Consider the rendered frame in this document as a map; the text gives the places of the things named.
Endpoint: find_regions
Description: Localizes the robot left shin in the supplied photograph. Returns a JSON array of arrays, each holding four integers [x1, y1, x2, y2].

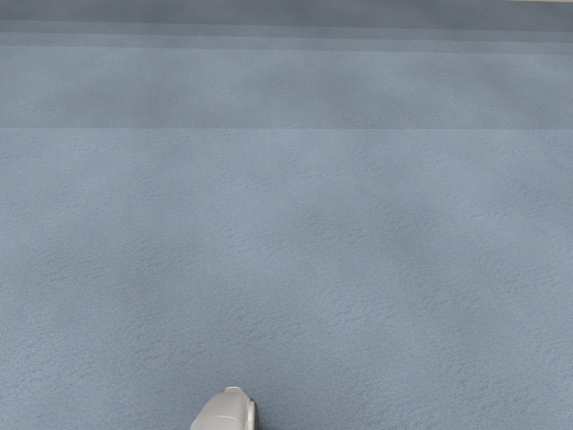
[[225, 387, 248, 398]]

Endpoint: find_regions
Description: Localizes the left robot thigh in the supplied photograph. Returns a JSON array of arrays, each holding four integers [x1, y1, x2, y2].
[[191, 392, 254, 430]]

